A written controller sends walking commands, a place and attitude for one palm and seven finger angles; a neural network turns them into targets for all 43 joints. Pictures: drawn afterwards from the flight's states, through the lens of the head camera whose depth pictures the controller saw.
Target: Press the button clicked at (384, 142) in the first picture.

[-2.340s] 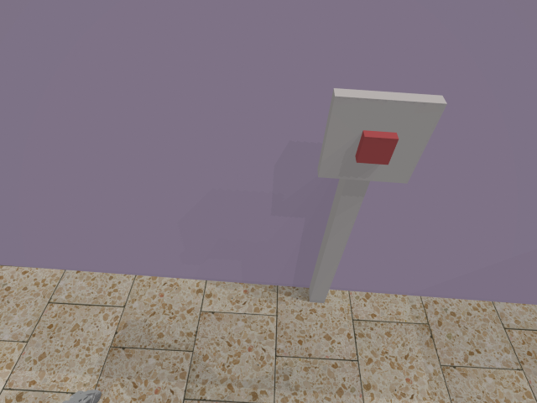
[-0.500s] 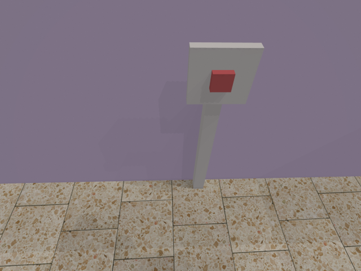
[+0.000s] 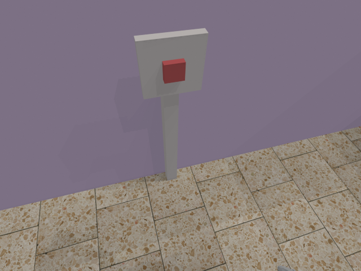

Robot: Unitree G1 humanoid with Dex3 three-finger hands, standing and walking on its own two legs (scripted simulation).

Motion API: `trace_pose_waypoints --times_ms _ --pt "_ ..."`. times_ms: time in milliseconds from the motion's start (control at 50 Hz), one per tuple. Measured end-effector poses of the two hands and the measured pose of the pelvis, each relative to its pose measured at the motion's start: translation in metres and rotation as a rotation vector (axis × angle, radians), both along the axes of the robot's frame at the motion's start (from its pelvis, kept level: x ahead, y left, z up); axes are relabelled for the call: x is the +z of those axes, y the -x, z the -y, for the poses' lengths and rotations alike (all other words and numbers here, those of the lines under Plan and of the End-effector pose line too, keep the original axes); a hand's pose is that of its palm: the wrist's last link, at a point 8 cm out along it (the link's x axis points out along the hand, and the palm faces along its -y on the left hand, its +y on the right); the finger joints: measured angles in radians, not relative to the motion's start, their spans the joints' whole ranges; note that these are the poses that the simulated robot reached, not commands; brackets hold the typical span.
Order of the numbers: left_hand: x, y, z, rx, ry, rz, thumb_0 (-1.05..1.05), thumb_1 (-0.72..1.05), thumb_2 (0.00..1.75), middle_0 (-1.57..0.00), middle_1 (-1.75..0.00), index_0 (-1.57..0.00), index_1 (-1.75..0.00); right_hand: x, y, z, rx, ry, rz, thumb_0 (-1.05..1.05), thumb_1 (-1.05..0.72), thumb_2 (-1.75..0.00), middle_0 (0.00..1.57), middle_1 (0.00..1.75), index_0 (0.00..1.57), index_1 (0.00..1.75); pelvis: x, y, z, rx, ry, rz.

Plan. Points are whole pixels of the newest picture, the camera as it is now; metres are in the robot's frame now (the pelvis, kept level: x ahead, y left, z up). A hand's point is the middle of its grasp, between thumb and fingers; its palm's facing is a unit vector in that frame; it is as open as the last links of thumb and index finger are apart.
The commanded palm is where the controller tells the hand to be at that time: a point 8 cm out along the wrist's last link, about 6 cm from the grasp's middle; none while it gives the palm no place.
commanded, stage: walk to a spot facing it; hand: left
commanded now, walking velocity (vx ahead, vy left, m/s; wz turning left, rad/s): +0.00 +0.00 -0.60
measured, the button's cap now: (173, 70) +0.66 +0.09 +0.06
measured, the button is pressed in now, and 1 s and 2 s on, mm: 0 0 0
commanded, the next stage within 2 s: none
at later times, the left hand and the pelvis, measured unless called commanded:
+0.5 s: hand (128, 257) +0.17 +0.15 -0.16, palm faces -0.32 -0.91 -0.26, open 7.4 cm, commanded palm none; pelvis -0.02 +0.00 -0.02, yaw -18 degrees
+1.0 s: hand (127, 249) +0.19 +0.16 -0.17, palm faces -0.52 -0.84 -0.18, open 7.4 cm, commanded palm none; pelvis +0.00 +0.03 +0.00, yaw -36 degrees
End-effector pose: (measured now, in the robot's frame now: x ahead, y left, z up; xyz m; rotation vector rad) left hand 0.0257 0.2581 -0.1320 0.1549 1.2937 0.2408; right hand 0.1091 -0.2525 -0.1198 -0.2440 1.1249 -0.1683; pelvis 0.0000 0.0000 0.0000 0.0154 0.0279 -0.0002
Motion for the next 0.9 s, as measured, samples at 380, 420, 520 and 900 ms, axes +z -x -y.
trace_pose_waypoints --times_ms 380,420,520,900 --pt "0.003 -0.116 0.010 -0.349 0.031 0.093 0.00 0.91 0.90 -0.20 -0.30 -0.20 -0.30 -0.006 0.142 -0.016 -0.302 -0.019 -0.100 0.00 -0.90 -0.90 0.20 0.30 0.21 0.30 -0.001 0.014 -0.015 -0.252 0.037 0.027" --pt "0.003 -0.129 0.029 -0.399 0.027 0.112 0.01 0.91 0.90 -0.20 -0.30 -0.20 -0.30 -0.015 0.162 -0.009 -0.348 -0.036 -0.127 0.00 -0.90 -0.90 0.20 0.30 0.21 0.30 -0.006 0.015 -0.008 -0.282 0.031 0.023" --pt "0.006 -0.148 0.064 -0.481 0.009 0.175 0.00 0.91 0.90 -0.20 -0.30 -0.20 -0.30 -0.032 0.200 0.009 -0.435 -0.047 -0.204 0.01 -0.91 -0.90 0.20 0.30 0.21 0.30 -0.014 0.020 0.006 -0.329 0.036 0.023" --pt "-0.019 -0.170 0.052 -0.614 0.068 0.070 0.00 0.91 0.90 -0.20 -0.30 -0.20 -0.30 0.007 0.177 -0.023 -0.573 0.042 -0.003 0.00 -0.91 -0.90 0.20 0.30 0.20 0.29 -0.008 0.005 -0.027 -0.562 0.043 0.015"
